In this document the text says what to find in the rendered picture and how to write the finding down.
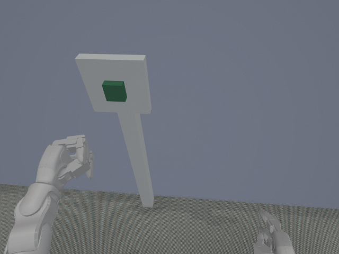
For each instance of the left robot forearm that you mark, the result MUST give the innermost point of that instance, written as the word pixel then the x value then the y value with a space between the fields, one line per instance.
pixel 34 216

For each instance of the button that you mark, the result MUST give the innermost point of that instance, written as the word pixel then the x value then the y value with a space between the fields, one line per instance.
pixel 114 91

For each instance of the right robot hand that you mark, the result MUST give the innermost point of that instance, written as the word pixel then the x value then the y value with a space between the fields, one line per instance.
pixel 278 241

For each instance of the left robot hand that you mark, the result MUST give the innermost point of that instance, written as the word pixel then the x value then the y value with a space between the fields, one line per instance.
pixel 57 167

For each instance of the panel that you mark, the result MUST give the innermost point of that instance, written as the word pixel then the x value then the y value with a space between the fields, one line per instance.
pixel 132 69

